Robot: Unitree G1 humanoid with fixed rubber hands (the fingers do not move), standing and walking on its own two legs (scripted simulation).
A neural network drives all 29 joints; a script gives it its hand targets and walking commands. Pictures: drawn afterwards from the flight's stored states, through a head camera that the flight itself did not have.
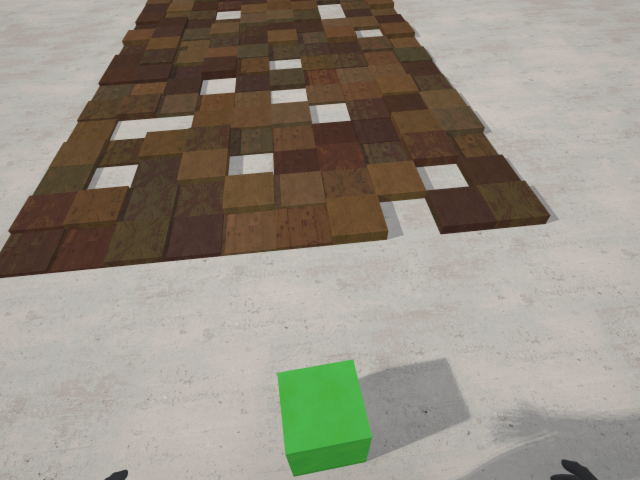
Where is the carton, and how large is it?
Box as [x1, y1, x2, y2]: [277, 359, 371, 476]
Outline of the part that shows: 352,359 277,373 285,454 294,476 363,462 366,459 371,434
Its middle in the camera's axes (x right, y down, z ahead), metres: +0.01 +0.50 +1.07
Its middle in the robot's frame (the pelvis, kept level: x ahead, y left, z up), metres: +0.40 +0.03 -0.66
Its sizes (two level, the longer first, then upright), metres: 0.210 0.200 0.250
